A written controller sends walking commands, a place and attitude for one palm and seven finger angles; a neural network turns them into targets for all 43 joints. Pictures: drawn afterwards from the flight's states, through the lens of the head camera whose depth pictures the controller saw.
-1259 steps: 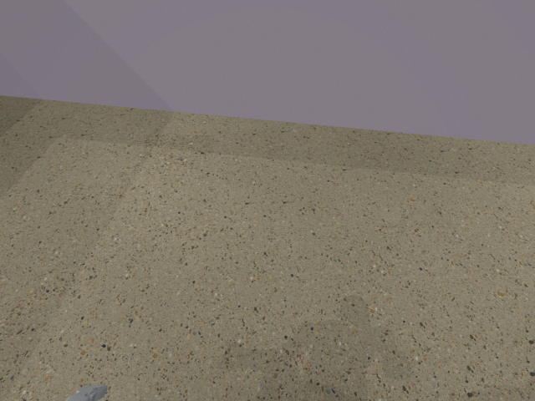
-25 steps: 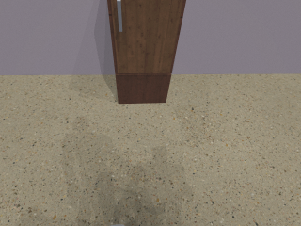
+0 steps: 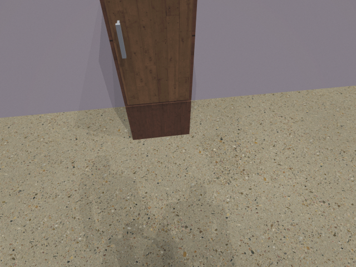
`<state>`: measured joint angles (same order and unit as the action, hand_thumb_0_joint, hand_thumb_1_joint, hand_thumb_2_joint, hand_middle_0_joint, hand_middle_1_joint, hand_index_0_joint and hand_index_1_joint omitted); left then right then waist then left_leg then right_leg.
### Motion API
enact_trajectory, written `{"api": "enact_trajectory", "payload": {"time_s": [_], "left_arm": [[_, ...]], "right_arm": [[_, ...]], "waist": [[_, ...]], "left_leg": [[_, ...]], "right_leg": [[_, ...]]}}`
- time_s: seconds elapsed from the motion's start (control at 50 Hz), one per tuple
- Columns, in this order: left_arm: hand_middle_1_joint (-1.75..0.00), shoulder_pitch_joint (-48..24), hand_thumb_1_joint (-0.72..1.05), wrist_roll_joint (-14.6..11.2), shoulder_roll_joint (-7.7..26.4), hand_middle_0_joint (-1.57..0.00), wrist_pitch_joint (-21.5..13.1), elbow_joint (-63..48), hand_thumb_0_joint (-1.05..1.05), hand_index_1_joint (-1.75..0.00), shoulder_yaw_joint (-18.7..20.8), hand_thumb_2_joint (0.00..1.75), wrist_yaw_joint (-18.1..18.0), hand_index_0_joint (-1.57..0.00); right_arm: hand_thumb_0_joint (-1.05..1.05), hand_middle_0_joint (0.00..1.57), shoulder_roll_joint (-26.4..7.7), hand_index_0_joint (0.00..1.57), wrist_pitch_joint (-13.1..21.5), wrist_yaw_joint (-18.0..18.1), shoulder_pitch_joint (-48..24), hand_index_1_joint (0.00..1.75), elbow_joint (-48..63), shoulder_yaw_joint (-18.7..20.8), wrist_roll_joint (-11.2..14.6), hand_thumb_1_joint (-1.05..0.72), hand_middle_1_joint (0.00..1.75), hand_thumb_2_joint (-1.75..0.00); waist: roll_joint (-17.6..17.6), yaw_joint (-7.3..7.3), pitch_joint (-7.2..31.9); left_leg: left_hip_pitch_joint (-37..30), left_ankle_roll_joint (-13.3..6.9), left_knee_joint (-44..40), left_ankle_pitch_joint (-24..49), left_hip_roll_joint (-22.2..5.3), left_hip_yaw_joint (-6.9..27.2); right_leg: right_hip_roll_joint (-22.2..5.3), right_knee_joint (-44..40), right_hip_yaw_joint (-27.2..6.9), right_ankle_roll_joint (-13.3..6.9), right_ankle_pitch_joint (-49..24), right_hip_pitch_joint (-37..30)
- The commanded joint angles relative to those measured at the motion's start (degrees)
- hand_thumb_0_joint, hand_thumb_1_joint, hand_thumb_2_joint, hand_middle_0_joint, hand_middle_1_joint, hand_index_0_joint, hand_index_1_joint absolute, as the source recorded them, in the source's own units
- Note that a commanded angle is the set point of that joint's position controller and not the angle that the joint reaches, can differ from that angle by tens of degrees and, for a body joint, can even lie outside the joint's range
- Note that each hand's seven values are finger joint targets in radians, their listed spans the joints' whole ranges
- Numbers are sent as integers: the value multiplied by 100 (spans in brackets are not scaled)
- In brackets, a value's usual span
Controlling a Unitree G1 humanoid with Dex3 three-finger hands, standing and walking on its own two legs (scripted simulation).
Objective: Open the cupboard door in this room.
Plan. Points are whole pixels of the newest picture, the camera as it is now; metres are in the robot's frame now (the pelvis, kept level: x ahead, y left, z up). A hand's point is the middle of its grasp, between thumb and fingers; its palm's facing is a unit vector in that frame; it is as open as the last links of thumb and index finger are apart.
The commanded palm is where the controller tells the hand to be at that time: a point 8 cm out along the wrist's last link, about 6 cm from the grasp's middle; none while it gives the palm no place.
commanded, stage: stand and wait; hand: left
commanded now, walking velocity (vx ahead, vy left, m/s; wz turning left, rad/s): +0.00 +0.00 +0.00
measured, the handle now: (121, 39) +1.06 +0.31 +0.01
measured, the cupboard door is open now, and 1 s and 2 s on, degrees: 0 0 0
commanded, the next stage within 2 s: turn or walk to find it in 0.08 s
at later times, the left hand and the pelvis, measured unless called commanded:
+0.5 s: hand out of the picture -0.01 +0.14 -0.18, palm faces +0.09 -0.98 -0.16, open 7.4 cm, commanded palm none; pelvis +0.02 -0.01 +0.00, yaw +3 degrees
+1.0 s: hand out of the picture +0.00 +0.17 -0.18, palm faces +0.07 -0.98 -0.18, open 7.4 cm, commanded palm none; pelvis +0.02 +0.00 +0.00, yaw +2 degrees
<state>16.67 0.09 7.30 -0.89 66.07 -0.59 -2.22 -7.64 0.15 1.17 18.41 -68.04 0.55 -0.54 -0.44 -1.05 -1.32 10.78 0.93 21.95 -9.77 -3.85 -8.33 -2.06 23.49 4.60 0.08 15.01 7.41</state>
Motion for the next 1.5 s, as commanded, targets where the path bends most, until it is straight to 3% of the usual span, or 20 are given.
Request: {"api": "enact_trajectory", "payload": {"time_s": [0.0,0.12,0.22,0.36,0.54,1.1,1.14,1.2,1.26,1.32,1.38,1.42,1.46,1.48], "left_arm": [[-30,449,90,7,541,-20,-86,-109,0,-30,90,90,-34,-20],[-30,476,90,1,543,-20,-67,-149,0,-30,147,90,-59,-20],[-30,443,90,22,555,-20,-27,-229,0,-30,200,90,-66,-20],[-30,423,90,38,475,-20,-27,-204,0,-30,151,90,-49,-20],[-30,478,90,40,530,-20,-65,-160,0,-30,132,90,-35,-20],[-30,513,90,42,655,-20,-69,-182,0,-30,138,90,-38,-20],[-30,502,90,42,655,-20,-63,-186,0,-30,137,90,-36,-20],[-30,577,90,48,566,-20,-45,-101,0,-30,132,90,-12,-20],[-30,547,90,81,625,-20,-6,-147,0,-30,217,90,81,-20],[-30,638,90,112,630,-20,-3,-190,0,-30,281,90,147,-20],[-30,784,90,118,644,-20,-41,-218,0,-30,339,90,170,-20],[-30,933,90,119,730,-20,-83,-190,0,-30,389,90,165,-20],[-30,1178,90,115,913,-20,-124,-73,0,-30,457,90,138,-20],[-30,1294,90,113,958,-20,-140,-17,0,-30,469,90,125,-20]], "right_arm": [[0,20,-398,20,91,27,203,30,169,52,22,-90,30,-90],[0,20,-336,20,51,38,252,30,176,78,16,-90,30,-90],[0,20,-277,20,-18,37,158,30,293,121,-1,-90,30,-90],[0,20,-343,20,7,57,40,30,279,110,12,-90,30,-90],[0,20,-461,20,66,70,-94,30,350,84,14,-90,30,-90],[0,20,-588,20,150,86,62,30,291,87,30,-90,30,-90],[0,20,-578,20,150,86,48,30,291,83,30,-90,30,-90],[0,20,-526,20,116,61,185,30,231,93,-10,-90,30,-90],[0,20,-579,20,88,21,161,30,324,182,-37,-90,30,-90],[0,20,-646,20,91,-1,113,30,466,265,-49,-90,30,-90],[0,20,-623,20,141,-16,143,30,582,289,-52,-90,30,-90],[0,20,-539,20,198,-34,89,30,682,270,-50,-90,30,-90],[0,20,-405,20,247,-54,-148,30,830,234,-45,-90,30,-90],[0,20,-402,20,275,-61,-320,30,902,216,-47,-90,30,-90]], "waist": [[100,99,-261],[114,97,-220],[368,67,-278],[112,57,-403],[16,88,-270],[133,122,-173],[91,123,-322],[153,90,-323],[39,69,-678],[30,106,-972],[146,135,-1041],[486,195,-921],[991,264,-849],[979,317,-849]], "left_leg": [[-196,-74,-268,388,-379,545],[-34,-70,-28,571,-341,557],[78,-40,319,486,-261,525],[-117,-93,176,624,-338,661],[-259,-106,13,817,-355,677],[-354,-176,-133,1125,-373,704],[-296,-173,-179,1010,-366,687],[-322,-139,-92,-33,-328,580],[8,-153,-78,-1385,-341,515],[343,-239,82,-2086,-429,576],[607,-296,496,-2085,-413,489],[916,-252,1010,-1788,-262,187],[1413,-122,1730,-1395,12,-243],[1558,-86,1828,-1422,39,-297]], "right_leg": [[-577,-600,-488,-74,-880,385],[-655,-417,-336,-92,-1056,273],[-800,-366,-335,-150,-964,479],[-655,-394,-264,-78,-780,602],[-647,-497,-247,-57,-1174,270],[-633,-542,-198,-35,-1338,-70],[-638,-579,-182,-23,-1220,-9],[-574,-584,-234,-67,-168,139],[-530,-501,-339,-178,1077,626],[-483,-344,-467,-278,1644,954],[-523,-216,-727,-426,1670,973],[-693,-281,-1033,-571,1431,598],[-1083,-480,-1564,-798,527,36],[-1226,-393,-1687,-910,-279,-189]]}}
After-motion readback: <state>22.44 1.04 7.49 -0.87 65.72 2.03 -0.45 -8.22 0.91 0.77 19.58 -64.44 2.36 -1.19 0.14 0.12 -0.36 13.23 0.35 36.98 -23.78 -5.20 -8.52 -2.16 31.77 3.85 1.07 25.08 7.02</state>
